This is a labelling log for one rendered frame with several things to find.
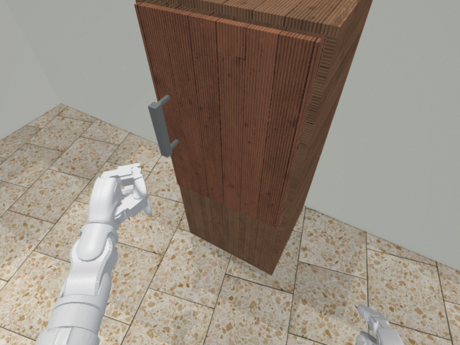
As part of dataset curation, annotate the left robot forearm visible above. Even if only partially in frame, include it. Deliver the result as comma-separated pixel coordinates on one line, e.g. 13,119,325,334
34,222,119,345

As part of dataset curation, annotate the handle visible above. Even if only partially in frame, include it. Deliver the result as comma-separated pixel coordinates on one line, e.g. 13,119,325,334
148,95,179,157

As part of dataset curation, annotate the robot right hand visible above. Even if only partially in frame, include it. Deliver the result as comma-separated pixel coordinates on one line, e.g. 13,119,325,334
356,304,404,345

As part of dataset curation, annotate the cupboard door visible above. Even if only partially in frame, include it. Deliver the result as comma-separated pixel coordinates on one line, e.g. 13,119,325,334
134,2,323,228

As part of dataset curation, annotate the robot left hand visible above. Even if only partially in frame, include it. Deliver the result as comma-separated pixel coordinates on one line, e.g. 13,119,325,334
87,163,152,230

